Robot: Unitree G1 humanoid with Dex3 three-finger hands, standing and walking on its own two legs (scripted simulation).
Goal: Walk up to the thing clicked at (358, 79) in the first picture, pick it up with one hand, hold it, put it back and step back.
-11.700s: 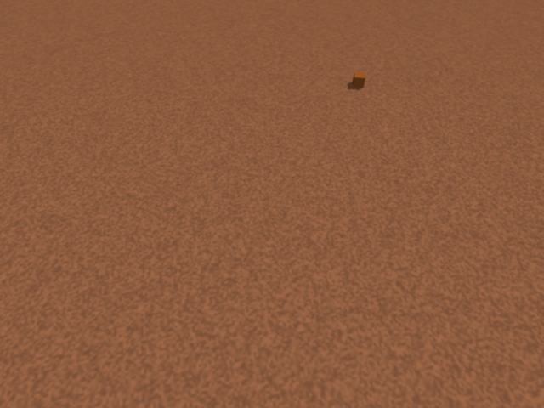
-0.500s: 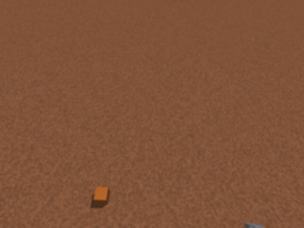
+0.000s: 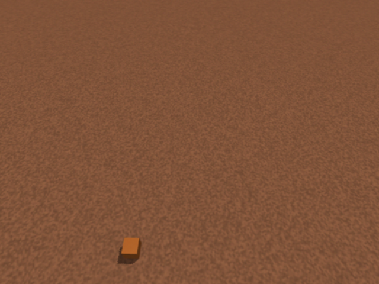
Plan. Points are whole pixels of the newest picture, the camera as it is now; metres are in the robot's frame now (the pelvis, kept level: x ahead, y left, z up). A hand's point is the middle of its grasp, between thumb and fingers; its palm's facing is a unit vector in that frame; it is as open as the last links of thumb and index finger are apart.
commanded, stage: walk up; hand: left
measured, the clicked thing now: (131, 248) +0.42 +0.28 -0.75
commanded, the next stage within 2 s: stand in 0.44 s
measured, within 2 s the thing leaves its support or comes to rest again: neither
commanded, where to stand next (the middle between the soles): +0.06 +0.00 m, yaw +0 degrees
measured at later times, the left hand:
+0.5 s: hand out of the picture +0.09 +0.26 -0.16, palm faces -0.01 -0.94 -0.33, open 7.4 cm
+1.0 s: hand out of the picture +0.10 +0.26 -0.16, palm faces -0.03 -0.94 -0.34, open 7.4 cm
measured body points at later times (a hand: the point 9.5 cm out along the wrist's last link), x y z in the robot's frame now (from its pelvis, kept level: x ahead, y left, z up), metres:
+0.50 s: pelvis +0.01 +0.01 +0.00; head +0.01 +0.01 +0.45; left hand +0.09 +0.31 -0.13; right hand +0.08 -0.29 -0.13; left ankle +0.01 +0.12 -0.75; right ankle +0.01 -0.10 -0.75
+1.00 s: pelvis +0.03 +0.01 +0.00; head +0.04 +0.01 +0.45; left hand +0.10 +0.31 -0.13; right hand +0.10 -0.29 -0.13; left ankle +0.01 +0.12 -0.75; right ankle +0.01 -0.10 -0.75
